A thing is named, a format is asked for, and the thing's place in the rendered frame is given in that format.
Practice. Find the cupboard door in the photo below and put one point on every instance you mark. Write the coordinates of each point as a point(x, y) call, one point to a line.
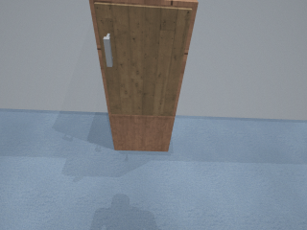
point(147, 47)

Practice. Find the handle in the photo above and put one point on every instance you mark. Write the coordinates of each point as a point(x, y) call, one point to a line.
point(108, 52)

